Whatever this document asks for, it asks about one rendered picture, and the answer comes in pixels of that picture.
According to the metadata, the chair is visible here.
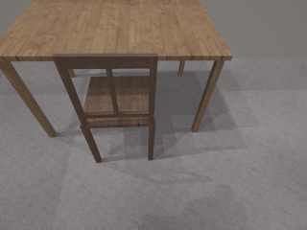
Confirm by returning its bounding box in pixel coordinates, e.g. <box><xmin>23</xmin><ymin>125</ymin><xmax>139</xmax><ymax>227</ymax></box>
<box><xmin>52</xmin><ymin>53</ymin><xmax>158</xmax><ymax>163</ymax></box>

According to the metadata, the table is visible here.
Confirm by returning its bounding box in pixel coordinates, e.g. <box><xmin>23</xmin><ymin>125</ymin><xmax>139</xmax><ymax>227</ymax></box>
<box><xmin>0</xmin><ymin>0</ymin><xmax>233</xmax><ymax>138</ymax></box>

